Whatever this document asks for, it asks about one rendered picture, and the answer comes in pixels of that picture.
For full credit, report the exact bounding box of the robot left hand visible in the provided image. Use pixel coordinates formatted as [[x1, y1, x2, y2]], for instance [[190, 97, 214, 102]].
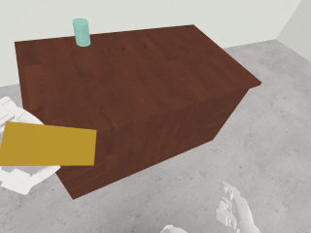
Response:
[[0, 96, 60, 195]]

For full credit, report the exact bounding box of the table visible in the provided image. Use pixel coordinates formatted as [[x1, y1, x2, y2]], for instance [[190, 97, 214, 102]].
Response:
[[15, 24, 261, 200]]

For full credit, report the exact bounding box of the right robot shin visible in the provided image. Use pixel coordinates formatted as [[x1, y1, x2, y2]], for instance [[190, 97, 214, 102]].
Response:
[[162, 225, 173, 231]]

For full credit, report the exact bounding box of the right robot forearm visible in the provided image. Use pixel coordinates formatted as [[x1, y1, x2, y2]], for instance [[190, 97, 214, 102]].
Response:
[[235, 222, 260, 233]]

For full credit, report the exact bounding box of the sponge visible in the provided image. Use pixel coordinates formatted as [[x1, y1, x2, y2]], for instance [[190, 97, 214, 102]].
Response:
[[0, 121, 97, 166]]

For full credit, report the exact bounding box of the robot right hand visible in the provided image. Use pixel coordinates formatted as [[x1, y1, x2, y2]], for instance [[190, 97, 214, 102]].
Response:
[[216, 181, 254, 230]]

